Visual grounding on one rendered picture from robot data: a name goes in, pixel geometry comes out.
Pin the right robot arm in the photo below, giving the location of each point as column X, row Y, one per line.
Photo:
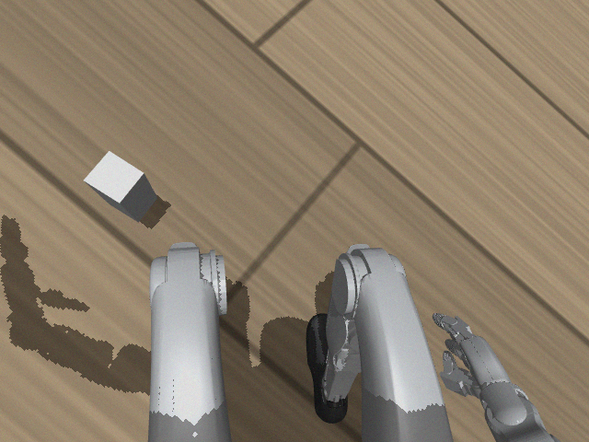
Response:
column 510, row 415

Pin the carton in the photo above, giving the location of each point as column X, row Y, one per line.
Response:
column 122, row 186

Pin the right robot hand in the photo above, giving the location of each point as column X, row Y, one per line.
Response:
column 476, row 354

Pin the right robot foot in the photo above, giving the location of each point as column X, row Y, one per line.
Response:
column 317, row 350

